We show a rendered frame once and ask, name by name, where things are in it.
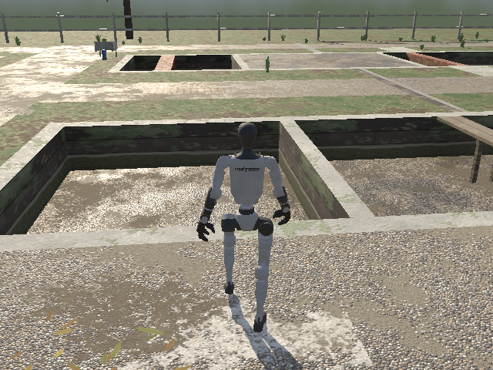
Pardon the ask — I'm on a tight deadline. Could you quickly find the left robot hand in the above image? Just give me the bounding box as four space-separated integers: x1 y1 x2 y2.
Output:
196 221 215 242

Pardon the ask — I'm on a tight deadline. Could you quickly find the robot left upper arm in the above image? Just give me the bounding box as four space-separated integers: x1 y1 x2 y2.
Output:
210 155 231 200

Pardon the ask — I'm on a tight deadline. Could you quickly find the robot right upper arm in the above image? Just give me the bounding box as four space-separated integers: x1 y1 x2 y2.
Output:
263 156 285 197

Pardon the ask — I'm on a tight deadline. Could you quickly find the right robot forearm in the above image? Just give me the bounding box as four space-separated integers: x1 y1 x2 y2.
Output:
277 185 290 213

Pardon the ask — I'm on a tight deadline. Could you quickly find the right robot hand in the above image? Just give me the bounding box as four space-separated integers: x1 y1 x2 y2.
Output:
273 210 290 225

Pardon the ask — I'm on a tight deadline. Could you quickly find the robot torso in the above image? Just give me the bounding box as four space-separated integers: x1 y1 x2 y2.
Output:
229 152 265 231

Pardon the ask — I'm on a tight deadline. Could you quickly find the left robot forearm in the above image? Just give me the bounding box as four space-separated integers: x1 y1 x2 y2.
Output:
200 187 216 224

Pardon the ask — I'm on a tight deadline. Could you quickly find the robot right shin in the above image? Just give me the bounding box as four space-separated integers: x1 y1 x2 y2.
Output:
255 267 269 321

